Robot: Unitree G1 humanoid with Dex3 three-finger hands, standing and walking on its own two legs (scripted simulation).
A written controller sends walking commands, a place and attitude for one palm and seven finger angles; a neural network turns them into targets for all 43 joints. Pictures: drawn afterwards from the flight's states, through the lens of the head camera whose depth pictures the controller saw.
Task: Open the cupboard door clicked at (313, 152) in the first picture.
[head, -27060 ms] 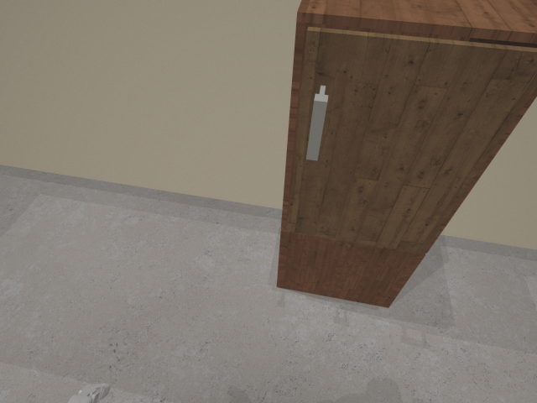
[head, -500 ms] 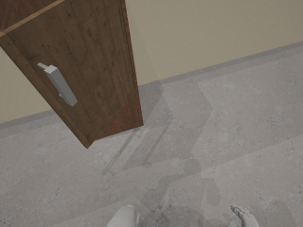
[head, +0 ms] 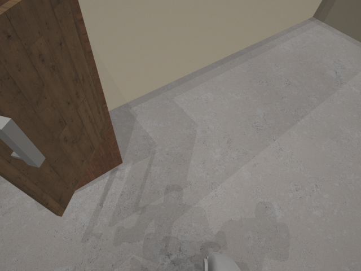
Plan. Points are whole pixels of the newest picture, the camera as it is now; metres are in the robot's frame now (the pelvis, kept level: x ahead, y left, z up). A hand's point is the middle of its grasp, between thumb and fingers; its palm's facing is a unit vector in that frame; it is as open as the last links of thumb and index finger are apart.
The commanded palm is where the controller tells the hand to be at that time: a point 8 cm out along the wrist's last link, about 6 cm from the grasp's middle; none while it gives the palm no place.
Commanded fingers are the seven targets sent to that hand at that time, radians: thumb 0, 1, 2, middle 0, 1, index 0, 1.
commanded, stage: walk to a spot facing it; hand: left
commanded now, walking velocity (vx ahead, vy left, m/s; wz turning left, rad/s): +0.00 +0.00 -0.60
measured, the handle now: (10, 142) +0.31 +0.38 +0.07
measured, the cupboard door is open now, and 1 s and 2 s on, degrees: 40 40 40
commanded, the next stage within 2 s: turn to face it in 1.92 s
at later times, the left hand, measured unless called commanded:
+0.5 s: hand (143, 258) +0.16 +0.10 -0.16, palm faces -0.29 -0.92 -0.25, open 7.4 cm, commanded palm none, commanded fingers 0.00 0.90 0.90 -0.20 -0.30 -0.20 -0.30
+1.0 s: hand (152, 213) +0.27 +0.09 -0.18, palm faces -0.50 -0.85 -0.17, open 7.4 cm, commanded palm none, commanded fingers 0.00 0.90 0.90 -0.20 -0.30 -0.20 -0.30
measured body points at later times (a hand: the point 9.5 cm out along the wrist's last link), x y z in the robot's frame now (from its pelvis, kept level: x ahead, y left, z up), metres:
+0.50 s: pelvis +0.01 -0.06 +0.00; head +0.05 -0.09 +0.44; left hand +0.17 +0.15 -0.14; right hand -0.01 -0.31 -0.16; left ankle +0.06 +0.11 -0.67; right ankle +0.00 -0.13 -0.75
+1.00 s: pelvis +0.12 -0.06 +0.00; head +0.17 -0.05 +0.44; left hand +0.30 +0.14 -0.16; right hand +0.00 -0.27 -0.13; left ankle +0.10 +0.07 -0.75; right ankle +0.07 -0.20 -0.65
